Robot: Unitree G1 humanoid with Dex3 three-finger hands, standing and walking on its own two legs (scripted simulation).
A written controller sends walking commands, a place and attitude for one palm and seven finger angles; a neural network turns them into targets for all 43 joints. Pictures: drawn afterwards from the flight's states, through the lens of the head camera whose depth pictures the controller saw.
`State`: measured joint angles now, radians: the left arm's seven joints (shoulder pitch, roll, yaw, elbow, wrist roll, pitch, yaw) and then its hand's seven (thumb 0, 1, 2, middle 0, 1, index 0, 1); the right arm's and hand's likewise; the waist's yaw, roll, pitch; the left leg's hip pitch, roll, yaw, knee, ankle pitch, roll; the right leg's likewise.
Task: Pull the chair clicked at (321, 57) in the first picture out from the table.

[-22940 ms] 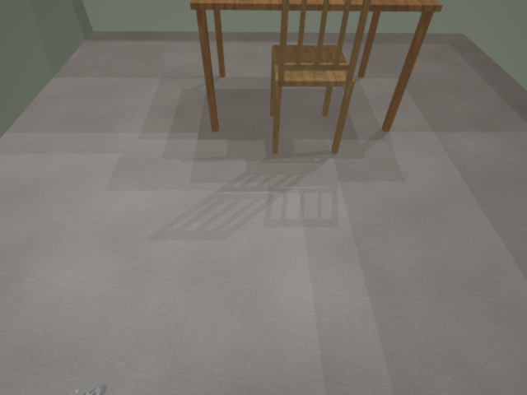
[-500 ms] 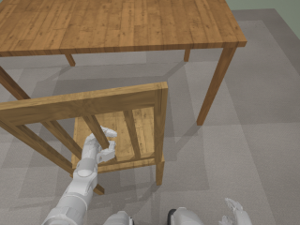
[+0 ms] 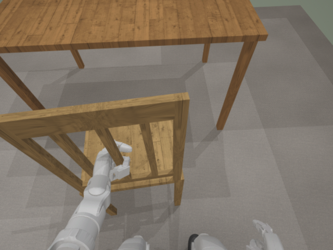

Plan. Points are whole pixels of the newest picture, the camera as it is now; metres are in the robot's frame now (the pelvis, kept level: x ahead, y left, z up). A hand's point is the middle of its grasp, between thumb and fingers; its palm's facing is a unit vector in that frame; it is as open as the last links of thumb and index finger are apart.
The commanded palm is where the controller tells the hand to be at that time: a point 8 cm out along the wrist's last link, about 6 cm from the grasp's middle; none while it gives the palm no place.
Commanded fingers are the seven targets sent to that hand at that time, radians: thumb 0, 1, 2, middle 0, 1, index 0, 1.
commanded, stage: step backward, pulling the chair out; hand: left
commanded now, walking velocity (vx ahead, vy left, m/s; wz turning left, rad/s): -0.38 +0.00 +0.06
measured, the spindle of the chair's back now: (117, 157) +0.35 +0.14 -0.05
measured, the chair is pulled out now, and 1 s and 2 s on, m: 0.29 0.55 0.60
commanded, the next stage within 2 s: stop walking, hand still on the chair in 0.80 s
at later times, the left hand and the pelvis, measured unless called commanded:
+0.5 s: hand (123, 210) +0.22 +0.11 -0.06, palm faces +0.00 -0.98 -0.18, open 5.2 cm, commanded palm +0.18 +0.17 -0.06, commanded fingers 0.00 0.90 0.90 -0.50 -1.45 -0.50 -1.45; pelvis -0.11 +0.00 +0.01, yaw -2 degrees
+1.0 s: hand out of the picture +0.07 +0.10 -0.06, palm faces -0.02 -0.98 -0.18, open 5.2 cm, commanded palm +0.05 +0.16 -0.04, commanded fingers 0.00 0.90 0.90 -0.50 -1.45 -0.50 -1.45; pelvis -0.25 -0.02 +0.00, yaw -3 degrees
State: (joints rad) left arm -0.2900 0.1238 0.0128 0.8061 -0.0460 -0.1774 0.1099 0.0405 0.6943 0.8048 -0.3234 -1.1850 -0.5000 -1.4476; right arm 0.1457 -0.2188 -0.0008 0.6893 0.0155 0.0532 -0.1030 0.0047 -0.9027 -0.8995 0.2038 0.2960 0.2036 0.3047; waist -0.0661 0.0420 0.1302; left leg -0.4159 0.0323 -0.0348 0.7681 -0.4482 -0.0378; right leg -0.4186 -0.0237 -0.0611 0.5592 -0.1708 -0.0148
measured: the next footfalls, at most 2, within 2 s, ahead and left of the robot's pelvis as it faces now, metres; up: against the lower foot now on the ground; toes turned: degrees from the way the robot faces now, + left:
left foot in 0.08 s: +0.02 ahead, +0.15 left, +0.00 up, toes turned +1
right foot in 0.32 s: -0.04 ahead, -0.13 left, +0.00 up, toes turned -5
